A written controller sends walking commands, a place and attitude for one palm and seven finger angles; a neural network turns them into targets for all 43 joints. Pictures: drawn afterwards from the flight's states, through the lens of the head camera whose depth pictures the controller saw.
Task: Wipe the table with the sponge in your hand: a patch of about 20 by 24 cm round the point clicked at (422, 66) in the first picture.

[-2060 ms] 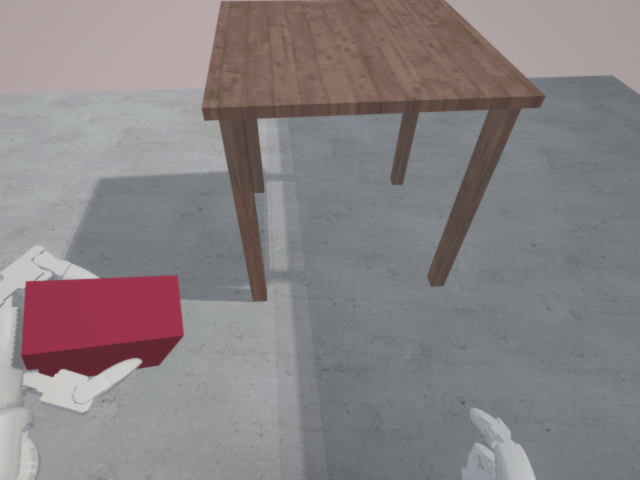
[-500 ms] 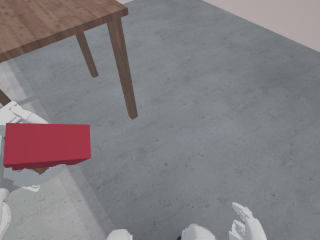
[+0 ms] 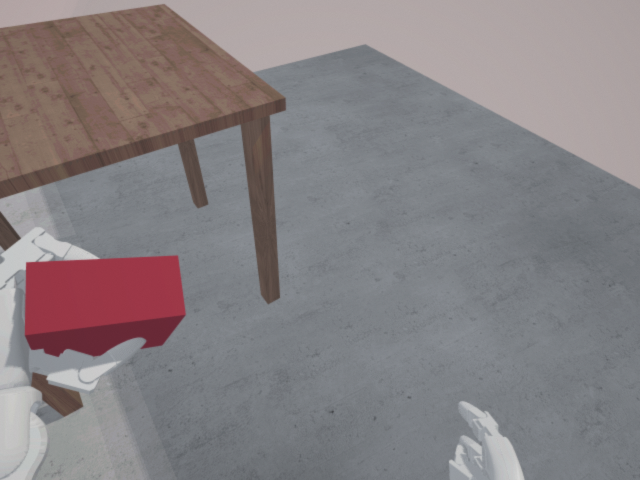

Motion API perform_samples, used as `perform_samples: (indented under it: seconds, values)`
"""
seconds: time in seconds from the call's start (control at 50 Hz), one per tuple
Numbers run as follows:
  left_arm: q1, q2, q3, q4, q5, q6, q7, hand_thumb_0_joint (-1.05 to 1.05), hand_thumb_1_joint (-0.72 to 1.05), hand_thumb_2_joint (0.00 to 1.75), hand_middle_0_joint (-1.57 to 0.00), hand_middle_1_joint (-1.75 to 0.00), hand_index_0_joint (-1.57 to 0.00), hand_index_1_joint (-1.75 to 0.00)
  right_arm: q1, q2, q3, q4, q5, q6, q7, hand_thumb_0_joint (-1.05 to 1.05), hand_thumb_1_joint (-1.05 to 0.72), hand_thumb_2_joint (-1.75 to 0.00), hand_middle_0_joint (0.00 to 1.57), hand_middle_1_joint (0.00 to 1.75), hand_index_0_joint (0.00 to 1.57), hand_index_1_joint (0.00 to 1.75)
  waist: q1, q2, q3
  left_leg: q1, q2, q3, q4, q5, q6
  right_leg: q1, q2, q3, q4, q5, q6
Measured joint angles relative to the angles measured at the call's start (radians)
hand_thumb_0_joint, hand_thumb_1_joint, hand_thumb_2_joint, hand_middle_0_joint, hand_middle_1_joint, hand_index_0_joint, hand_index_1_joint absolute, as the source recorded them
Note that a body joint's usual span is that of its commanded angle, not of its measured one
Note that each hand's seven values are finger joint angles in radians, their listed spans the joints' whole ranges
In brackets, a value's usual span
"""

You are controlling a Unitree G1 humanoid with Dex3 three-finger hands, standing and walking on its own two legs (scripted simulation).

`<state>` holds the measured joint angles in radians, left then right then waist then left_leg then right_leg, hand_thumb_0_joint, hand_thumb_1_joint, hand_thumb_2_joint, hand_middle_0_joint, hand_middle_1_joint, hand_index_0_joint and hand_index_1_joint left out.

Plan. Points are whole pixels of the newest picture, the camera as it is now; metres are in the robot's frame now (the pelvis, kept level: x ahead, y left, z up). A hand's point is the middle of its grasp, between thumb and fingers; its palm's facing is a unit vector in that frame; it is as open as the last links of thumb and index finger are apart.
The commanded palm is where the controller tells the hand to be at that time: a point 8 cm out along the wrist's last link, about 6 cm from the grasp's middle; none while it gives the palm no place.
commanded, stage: walk to a spot facing it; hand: left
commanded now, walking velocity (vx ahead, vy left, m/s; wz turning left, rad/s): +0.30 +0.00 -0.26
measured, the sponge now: (128, 309) +0.24 +0.21 +0.15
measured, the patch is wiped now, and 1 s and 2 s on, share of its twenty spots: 0.00 0.00 0.00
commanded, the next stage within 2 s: turn to face it in 0.14 s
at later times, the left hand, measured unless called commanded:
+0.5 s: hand (241, 212) +0.36 +0.12 +0.17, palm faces +0.26 -0.79 -0.56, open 10.1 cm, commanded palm +0.29 +0.19 +0.19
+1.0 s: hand (190, 209) +0.33 +0.17 +0.20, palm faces +0.52 -0.74 -0.43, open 10.2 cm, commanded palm +0.28 +0.20 +0.19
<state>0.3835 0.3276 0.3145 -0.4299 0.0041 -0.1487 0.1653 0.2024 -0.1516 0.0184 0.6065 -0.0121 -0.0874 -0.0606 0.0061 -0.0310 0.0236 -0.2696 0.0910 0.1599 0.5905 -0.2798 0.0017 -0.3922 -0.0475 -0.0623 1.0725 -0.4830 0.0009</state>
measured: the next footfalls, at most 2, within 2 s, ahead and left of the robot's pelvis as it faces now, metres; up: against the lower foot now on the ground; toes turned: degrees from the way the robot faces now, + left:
right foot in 0.24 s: +0.18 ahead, -0.16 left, +0.00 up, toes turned -12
left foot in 0.70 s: +0.25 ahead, +0.03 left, +0.00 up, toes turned +12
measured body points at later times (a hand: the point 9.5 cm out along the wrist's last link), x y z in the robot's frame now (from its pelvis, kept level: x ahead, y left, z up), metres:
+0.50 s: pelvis +0.13 -0.09 +0.01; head +0.20 -0.11 +0.45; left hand +0.34 +0.16 +0.20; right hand +0.28 -0.36 -0.10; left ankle +0.14 +0.06 -0.66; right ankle +0.14 -0.15 -0.73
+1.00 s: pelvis +0.16 -0.10 +0.01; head +0.19 -0.08 +0.46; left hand +0.30 +0.20 +0.22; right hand +0.38 -0.25 -0.07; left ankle +0.21 +0.02 -0.73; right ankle +0.17 -0.25 -0.69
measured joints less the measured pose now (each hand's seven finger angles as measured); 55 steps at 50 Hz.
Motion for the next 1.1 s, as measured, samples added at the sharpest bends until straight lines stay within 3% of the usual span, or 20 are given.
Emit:
perform_samples:
  seconds: [0.1, 0.22, 0.26, 0.3, 0.34, 0.4, 0.46, 0.58, 0.68, 0.7, 0.72, 0.76, 0.8, 0.84, 0.94, 1.04, 1.06, 1.1]
  values:
    - [0.077, 0.051, 0.030, -0.147, -0.011, -0.039, -0.007, 0.00, -0.49, 0.99, -0.73, -1.35, -0.74, -1.35, -0.013, 0.054, 0.036, -0.027, 0.001, -0.036, 0.026, 0.01, -0.90, -0.90, 0.20, 0.30, 0.20, 0.30, 0.020, 0.038, 0.032, 0.064, 0.043, 0.015, -0.087, 0.008, -0.033, -0.099, -0.035, -0.032, -0.115, 0.104, 0.016]
    - [0.083, 0.076, 0.083, -0.073, -0.026, -0.060, -0.011, 0.00, -0.49, 0.99, -0.73, -1.35, -0.73, -1.35, 0.013, 0.038, 0.031, -0.021, 0.007, -0.013, 0.019, 0.01, -0.90, -0.90, 0.20, 0.31, 0.21, 0.30, 0.024, 0.111, 0.031, 0.117, 0.088, 0.013, -0.069, -0.057, -0.080, -0.005, -0.018, -0.105, -0.438, 0.206, 0.026]
    - [0.050, 0.075, 0.081, -0.027, -0.020, -0.042, -0.013, 0.00, -0.49, 0.99, -0.73, -1.35, -0.73, -1.35, 0.011, 0.014, 0.018, -0.014, 0.016, 0.004, 0.013, 0.01, -0.90, -0.90, 0.20, 0.31, 0.21, 0.30, 0.017, 0.123, 0.039, 0.064, 0.101, -0.013, 0.093, -0.125, -0.046, 0.022, -0.007, -0.119, -0.470, 0.262, -0.014]
    - [0.012, 0.030, 0.049, 0.017, -0.014, -0.022, -0.018, 0.00, -0.49, 0.99, -0.73, -1.35, -0.73, -1.35, -0.024, -0.031, 0.000, 0.025, 0.017, 0.030, 0.008, 0.01, -0.90, -0.90, 0.20, 0.31, 0.21, 0.30, 0.008, 0.139, 0.065, -0.037, 0.062, -0.090, 0.360, -0.197, -0.018, 0.014, -0.007, -0.127, -0.400, 0.215, -0.059]
    - [0.010, -0.007, 0.019, 0.039, -0.015, -0.011, -0.029, 0.00, -0.49, 0.99, -0.73, -1.35, -0.73, -1.35, -0.049, -0.070, -0.020, 0.052, 0.017, 0.048, 0.012, 0.01, -0.90, -0.90, 0.20, 0.30, 0.20, 0.30, -0.005, 0.133, 0.088, -0.125, 0.013, -0.120, 0.554, -0.185, -0.019, 0.035, -0.011, -0.127, -0.403, 0.186, -0.072]
    - [0.070, -0.010, 0.002, -0.006, -0.007, -0.015, -0.037, 0.00, -0.49, 0.99, -0.73, -1.35, -0.73, -1.35, -0.066, -0.102, -0.042, 0.049, 0.018, 0.067, 0.012, 0.01, -0.91, -0.90, 0.20, 0.30, 0.20, 0.30, -0.038, 0.099, 0.114, -0.222, -0.020, -0.116, 0.674, -0.136, -0.033, 0.075, -0.012, -0.133, -0.451, 0.189, -0.073]
    - [0.137, 0.036, 0.019, -0.099, -0.005, -0.038, -0.029, 0.00, -0.49, 0.99, -0.73, -1.35, -0.73, -1.35, -0.061, -0.113, -0.061, 0.018, 0.013, 0.070, 0.006, 0.01, -0.91, -0.90, 0.20, 0.30, 0.20, 0.30, -0.056, 0.054, 0.132, -0.259, -0.023, -0.097, 0.596, -0.099, -0.043, 0.109, -0.010, -0.143, -0.498, 0.193, -0.081]
    - [0.195, 0.137, 0.124, -0.235, -0.029, -0.093, 0.010, 0.00, -0.49, 1.00, -0.73, -1.35, -0.73, -1.35, -0.025, -0.116, -0.080, -0.043, 0.005, 0.070, 0.000, 0.01, -0.91, -0.90, 0.19, 0.30, 0.20, 0.30, -0.051, 0.001, 0.119, -0.192, -0.024, -0.034, 0.220, -0.066, -0.040, 0.145, -0.009, -0.165, -0.525, 0.167, -0.081]
    - [0.186, 0.120, 0.140, -0.193, -0.038, -0.090, 0.022, 0.00, -0.49, 1.00, -0.73, -1.35, -0.73, -1.35, -0.004, -0.101, -0.074, -0.054, 0.008, 0.076, 0.002, 0.01, -0.91, -0.90, 0.19, 0.30, 0.20, 0.30, -0.037, 0.000, 0.067, -0.084, -0.050, 0.004, 0.006, 0.034, -0.027, 0.157, -0.017, -0.183, -0.461, 0.099, -0.059]
    - [0.178, 0.110, 0.133, -0.176, -0.039, -0.084, 0.023, 0.00, -0.49, 1.00, -0.73, -1.35, -0.73, -1.35, -0.004, -0.092, -0.071, -0.052, 0.010, 0.077, 0.000, 0.01, -0.91, -0.90, 0.19, 0.30, 0.20, 0.30, -0.034, -0.005, 0.059, -0.059, -0.060, 0.009, -0.027, 0.067, 0.000, 0.152, -0.027, -0.183, -0.424, 0.077, -0.050]
    - [0.161, 0.100, 0.122, -0.151, -0.042, -0.075, 0.023, 0.00, -0.49, 1.00, -0.73, -1.35, -0.73, -1.35, -0.009, -0.077, -0.068, -0.045, 0.011, 0.078, -0.001, 0.01, -0.91, -0.90, 0.19, 0.30, 0.20, 0.30, -0.029, -0.021, 0.056, -0.050, -0.072, 0.014, -0.021, 0.058, 0.023, 0.140, -0.043, -0.168, -0.375, 0.066, -0.032]
    - [0.122, 0.075, 0.093, -0.099, -0.041, -0.054, 0.015, -0.01, -0.49, 1.00, -0.73, -1.35, -0.73, -1.35, -0.014, -0.048, -0.056, -0.039, 0.009, 0.070, 0.004, 0.01, -0.91, -0.90, 0.19, 0.30, 0.20, 0.30, -0.022, -0.020, 0.051, -0.048, -0.072, 0.001, -0.002, 0.028, 0.044, 0.093, -0.024, -0.095, -0.248, -0.015, 0.015]
    - [0.090, 0.057, 0.061, -0.076, -0.026, -0.029, 0.005, -0.01, -0.49, 1.00, -0.72, -1.35, -0.73, -1.35, -0.017, -0.023, -0.035, -0.033, 0.001, 0.053, 0.017, 0.01, -0.91, -0.90, 0.19, 0.30, 0.20, 0.30, -0.023, 0.000, 0.054, -0.046, -0.059, -0.036, -0.007, 0.027, 0.044, 0.052, 0.004, -0.047, -0.153, -0.070, 0.035]
    - [0.073, 0.049, 0.032, -0.096, -0.019, -0.009, -0.002, -0.01, -0.49, 1.00, -0.72, -1.36, -0.73, -1.35, -0.019, -0.002, -0.014, -0.032, 0.002, 0.034, 0.033, 0.01, -0.91, -0.90, 0.19, 0.30, 0.20, 0.30, -0.015, 0.018, 0.060, -0.047, -0.044, -0.073, -0.021, 0.044, 0.035, 0.031, 0.012, -0.024, -0.143, -0.039, 0.044]
    - [0.104, 0.063, 0.032, -0.203, -0.033, -0.022, -0.008, -0.01, -0.49, 1.00, -0.72, -1.36, -0.73, -1.35, -0.025, 0.032, 0.018, -0.044, 0.004, -0.006, 0.051, 0.01, -0.91, -0.90, 0.20, 0.30, 0.20, 0.30, 0.012, 0.048, 0.063, -0.061, -0.018, -0.125, -0.044, 0.076, 0.016, 0.036, 0.003, -0.003, -0.229, 0.017, 0.060]
    - [0.101, 0.067, 0.067, -0.156, -0.050, -0.034, -0.010, -0.01, -0.49, 1.00, -0.72, -1.36, -0.73, -1.35, -0.031, 0.026, 0.022, -0.037, 0.011, -0.012, 0.048, 0.01, -0.90, -0.90, 0.20, 0.30, 0.21, 0.30, 0.033, 0.086, 0.043, -0.086, -0.012, -0.158, -0.047, 0.099, -0.008, 0.124, 0.020, -0.025, -0.397, 0.031, 0.068]
    - [0.094, 0.065, 0.071, -0.132, -0.050, -0.030, -0.010, -0.01, -0.49, 1.00, -0.72, -1.36, -0.73, -1.36, -0.030, 0.021, 0.021, -0.035, 0.013, -0.007, 0.046, 0.01, -0.90, -0.90, 0.20, 0.30, 0.21, 0.30, 0.039, 0.086, 0.037, -0.095, -0.015, -0.158, -0.034, 0.096, -0.013, 0.156, 0.021, -0.036, -0.461, 0.050, 0.064]
    - [0.076, 0.047, 0.063, -0.084, -0.041, -0.021, -0.010, -0.01, -0.49, 1.00, -0.72, -1.36, -0.73, -1.36, -0.032, 0.002, 0.014, -0.027, 0.018, 0.005, 0.040, 0.01, -0.90, -0.90, 0.20, 0.30, 0.21, 0.30, 0.044, 0.093, 0.029, -0.134, -0.019, -0.153, 0.048, 0.010, -0.008, 0.176, 0.019, -0.043, -0.524, 0.159, 0.021]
